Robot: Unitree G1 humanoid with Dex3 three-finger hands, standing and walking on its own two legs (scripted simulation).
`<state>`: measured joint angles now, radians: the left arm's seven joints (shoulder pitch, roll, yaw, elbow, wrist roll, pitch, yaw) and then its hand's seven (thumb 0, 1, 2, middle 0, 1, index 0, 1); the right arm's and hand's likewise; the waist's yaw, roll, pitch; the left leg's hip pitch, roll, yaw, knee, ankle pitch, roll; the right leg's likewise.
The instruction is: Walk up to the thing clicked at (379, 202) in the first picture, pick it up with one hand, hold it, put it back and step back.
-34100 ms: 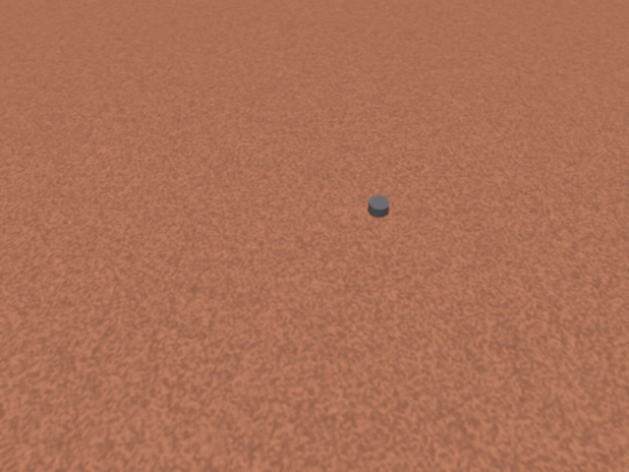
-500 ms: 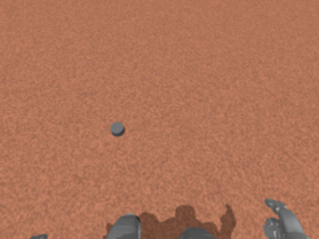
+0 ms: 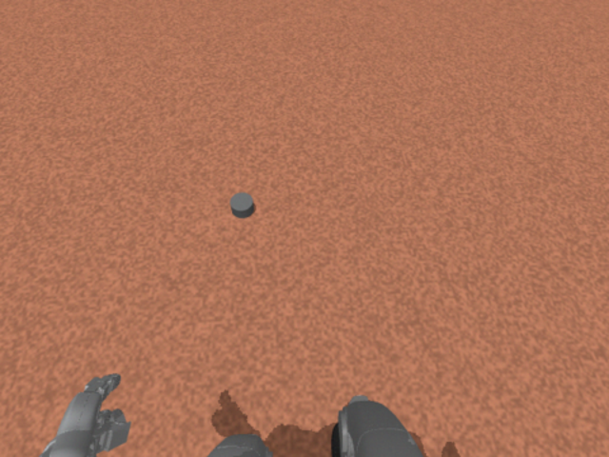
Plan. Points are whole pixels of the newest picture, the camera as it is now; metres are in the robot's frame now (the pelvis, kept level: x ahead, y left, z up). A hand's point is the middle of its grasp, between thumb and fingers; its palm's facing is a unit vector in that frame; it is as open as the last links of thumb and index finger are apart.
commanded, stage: step back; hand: left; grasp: from above
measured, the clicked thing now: (242, 205) +0.97 +0.22 -0.73
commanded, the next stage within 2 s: stand in 1.22 s
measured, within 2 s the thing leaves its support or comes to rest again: neither
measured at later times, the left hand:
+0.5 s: hand out of the picture -0.06 +0.26 -0.13, palm faces -0.01 -0.91 -0.40, open 7.4 cm
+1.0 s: hand out of the picture +0.03 +0.22 -0.12, palm faces +0.00 -0.92 -0.39, open 7.4 cm
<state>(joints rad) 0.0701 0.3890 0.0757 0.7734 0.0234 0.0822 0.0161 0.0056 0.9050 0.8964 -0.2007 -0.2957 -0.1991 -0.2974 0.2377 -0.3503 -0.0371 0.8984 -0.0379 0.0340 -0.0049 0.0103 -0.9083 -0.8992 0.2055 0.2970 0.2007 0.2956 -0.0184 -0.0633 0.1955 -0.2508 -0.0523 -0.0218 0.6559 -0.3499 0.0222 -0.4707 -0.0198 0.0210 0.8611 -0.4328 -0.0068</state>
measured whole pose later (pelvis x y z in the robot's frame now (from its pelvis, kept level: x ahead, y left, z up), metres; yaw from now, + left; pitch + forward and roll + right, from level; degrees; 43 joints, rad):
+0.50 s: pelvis -0.11 -0.01 +0.01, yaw -1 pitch -2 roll -1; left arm 0.25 0.36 0.06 0.96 0.05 -0.01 -0.01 0.01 0.90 0.90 -0.20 -0.30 -0.20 -0.30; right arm 0.23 -0.41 -0.06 0.96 -0.03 0.02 0.03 0.01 -0.91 -0.90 0.20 0.30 0.20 0.30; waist 0.02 0.05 0.04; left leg -0.28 0.00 -0.08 0.68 -0.45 -0.01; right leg -0.24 -0.01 0.01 0.61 -0.35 0.01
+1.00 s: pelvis -0.08 -0.04 +0.01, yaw +0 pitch -2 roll +0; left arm 0.14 0.33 0.05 0.98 0.03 -0.04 -0.01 0.01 0.90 0.90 -0.20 -0.30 -0.20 -0.30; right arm 0.24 -0.39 -0.05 1.00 -0.02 0.01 0.00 0.01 -0.91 -0.90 0.20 0.30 0.20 0.30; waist 0.00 0.04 0.06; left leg -0.33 -0.01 -0.10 0.86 -0.49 0.00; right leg -0.26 -0.01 -0.06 0.57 -0.28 -0.03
